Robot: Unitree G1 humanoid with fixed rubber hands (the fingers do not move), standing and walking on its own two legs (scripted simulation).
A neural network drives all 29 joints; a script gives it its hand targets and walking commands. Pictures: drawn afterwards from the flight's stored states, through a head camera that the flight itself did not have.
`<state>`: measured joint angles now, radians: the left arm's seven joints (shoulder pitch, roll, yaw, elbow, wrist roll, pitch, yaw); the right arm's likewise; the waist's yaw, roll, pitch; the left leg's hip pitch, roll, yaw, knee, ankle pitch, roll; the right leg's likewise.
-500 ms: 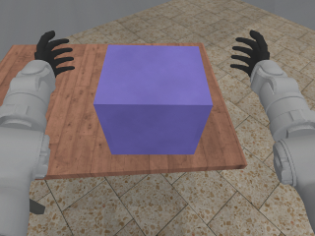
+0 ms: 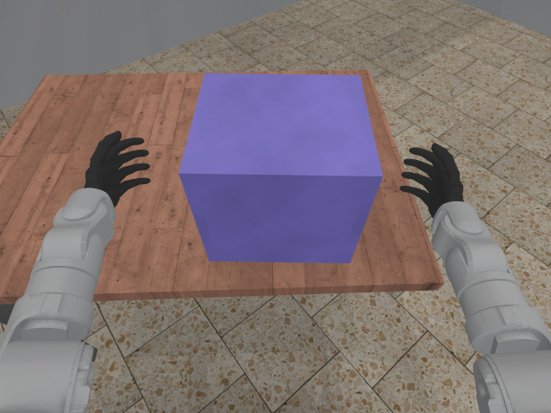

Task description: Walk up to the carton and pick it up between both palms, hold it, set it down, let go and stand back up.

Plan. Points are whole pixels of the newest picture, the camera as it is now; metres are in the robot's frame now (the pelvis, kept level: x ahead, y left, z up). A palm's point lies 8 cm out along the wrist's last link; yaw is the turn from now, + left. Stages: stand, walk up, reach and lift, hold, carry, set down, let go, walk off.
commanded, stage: set down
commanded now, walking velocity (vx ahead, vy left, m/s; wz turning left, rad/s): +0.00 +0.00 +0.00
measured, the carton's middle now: (280, 172) +0.53 +0.01 +0.00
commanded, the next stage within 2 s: let go in 1.86 s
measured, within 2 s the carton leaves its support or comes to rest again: neither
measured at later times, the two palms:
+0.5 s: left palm (105, 265) +0.33 +0.26 +0.03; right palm (437, 260) +0.32 -0.21 +0.03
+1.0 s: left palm (110, 321) +0.26 +0.25 -0.01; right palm (433, 314) +0.26 -0.21 -0.01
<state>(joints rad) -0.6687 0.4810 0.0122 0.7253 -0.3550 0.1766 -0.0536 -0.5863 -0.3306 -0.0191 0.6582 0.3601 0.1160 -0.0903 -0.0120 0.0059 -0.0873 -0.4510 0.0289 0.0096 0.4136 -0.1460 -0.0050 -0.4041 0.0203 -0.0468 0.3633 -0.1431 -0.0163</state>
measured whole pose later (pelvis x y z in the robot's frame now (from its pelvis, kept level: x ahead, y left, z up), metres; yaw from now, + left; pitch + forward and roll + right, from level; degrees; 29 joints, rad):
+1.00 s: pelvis +0.03 +0.00 +0.00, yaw +0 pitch -1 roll +0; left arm 0.03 0.35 -0.01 0.56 -0.28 -0.29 -0.09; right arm 0.07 -0.18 0.05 0.53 0.28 -0.30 -0.07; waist 0.02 -0.02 0.03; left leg -0.21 0.02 0.00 0.49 -0.26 -0.01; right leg -0.18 0.02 -0.03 0.46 -0.27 -0.02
